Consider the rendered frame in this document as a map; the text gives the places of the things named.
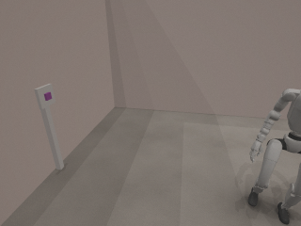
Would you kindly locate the robot right upper arm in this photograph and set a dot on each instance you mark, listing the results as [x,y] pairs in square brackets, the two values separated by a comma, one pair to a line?
[287,96]

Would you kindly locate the robot right thigh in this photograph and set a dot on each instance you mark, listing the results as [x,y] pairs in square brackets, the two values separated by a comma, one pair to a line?
[271,156]

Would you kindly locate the right robot hand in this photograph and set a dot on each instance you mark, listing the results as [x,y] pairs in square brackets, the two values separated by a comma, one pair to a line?
[256,146]

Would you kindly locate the robot left foot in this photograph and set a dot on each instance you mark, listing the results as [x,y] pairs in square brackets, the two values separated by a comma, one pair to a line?
[283,214]

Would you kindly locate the panel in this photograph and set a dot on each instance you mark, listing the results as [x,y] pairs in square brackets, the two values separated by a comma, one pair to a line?
[46,114]

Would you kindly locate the robot right forearm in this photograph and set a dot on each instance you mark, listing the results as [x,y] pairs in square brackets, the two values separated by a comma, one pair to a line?
[265,129]

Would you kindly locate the button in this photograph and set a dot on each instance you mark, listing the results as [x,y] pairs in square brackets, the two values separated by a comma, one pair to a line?
[47,96]

